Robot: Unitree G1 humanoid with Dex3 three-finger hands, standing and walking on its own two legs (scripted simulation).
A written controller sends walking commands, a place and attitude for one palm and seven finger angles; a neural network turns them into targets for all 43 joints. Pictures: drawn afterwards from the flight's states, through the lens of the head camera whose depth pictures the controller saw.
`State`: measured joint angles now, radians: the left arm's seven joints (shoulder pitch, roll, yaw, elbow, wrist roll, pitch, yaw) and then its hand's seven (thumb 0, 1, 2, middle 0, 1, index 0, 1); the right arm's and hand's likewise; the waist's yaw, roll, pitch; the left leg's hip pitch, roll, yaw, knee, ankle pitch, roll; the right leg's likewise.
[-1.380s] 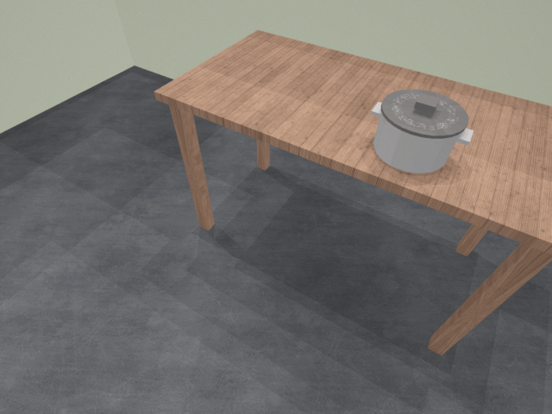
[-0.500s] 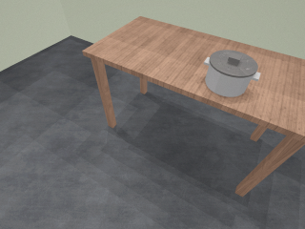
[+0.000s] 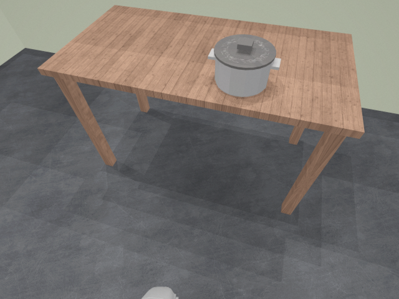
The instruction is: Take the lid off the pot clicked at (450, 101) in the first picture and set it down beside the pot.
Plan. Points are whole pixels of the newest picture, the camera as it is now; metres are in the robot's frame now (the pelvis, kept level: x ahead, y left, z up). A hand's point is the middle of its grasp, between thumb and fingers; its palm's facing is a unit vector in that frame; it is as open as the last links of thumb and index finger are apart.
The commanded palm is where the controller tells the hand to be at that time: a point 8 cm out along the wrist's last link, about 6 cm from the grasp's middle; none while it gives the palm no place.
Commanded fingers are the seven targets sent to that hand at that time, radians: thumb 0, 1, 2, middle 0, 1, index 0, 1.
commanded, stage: turn to face it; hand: left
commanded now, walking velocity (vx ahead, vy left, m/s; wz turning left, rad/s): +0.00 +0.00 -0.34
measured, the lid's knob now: (245, 44) +0.83 -0.07 +0.06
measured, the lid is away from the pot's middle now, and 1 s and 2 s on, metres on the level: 0.00 0.00 0.00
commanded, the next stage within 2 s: take the last steps up to it in 0.26 s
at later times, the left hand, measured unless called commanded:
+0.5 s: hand out of the picture +0.12 +0.23 -0.17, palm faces -0.20 -0.95 -0.22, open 7.4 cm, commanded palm none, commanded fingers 0.00 0.90 0.90 -0.20 -0.30 -0.20 -0.30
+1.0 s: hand (130, 266) +0.20 +0.20 -0.18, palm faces -0.25 -0.96 -0.13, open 7.4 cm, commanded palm none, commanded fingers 0.00 0.90 0.90 -0.20 -0.30 -0.20 -0.30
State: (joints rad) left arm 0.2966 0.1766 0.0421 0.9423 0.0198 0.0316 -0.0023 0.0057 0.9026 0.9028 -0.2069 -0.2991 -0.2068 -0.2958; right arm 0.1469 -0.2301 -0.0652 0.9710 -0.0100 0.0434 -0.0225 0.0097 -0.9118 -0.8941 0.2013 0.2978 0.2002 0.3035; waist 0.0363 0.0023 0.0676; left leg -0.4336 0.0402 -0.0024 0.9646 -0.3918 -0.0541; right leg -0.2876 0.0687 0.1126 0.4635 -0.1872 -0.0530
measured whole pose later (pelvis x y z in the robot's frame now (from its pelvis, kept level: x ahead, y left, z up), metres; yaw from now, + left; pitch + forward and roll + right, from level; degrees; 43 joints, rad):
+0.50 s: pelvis +0.00 +0.04 -0.01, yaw -12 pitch +1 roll -1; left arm 0.20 0.24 0.06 0.94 0.02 0.05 -0.03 0.01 0.91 0.90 -0.20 -0.30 -0.20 -0.29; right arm 0.29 -0.18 -0.03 1.00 -0.03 0.00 -0.02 0.01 -0.91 -0.89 0.20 0.30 0.20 0.30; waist -0.02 0.00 0.04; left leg -0.19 0.07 0.10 0.51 -0.33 -0.01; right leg -0.28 0.00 -0.03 0.61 -0.38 0.01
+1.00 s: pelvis +0.14 +0.03 +0.00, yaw -17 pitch +1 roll +0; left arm 0.29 0.20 0.07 1.06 0.03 0.01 -0.03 0.01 0.91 0.90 -0.20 -0.30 -0.20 -0.29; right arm 0.38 -0.09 -0.02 1.07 -0.03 -0.07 -0.03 0.00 -0.91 -0.89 0.20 0.30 0.20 0.30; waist -0.02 -0.06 0.01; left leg -0.19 0.05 0.17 0.45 -0.27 0.03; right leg -0.50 -0.05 -0.03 1.11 -0.29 -0.02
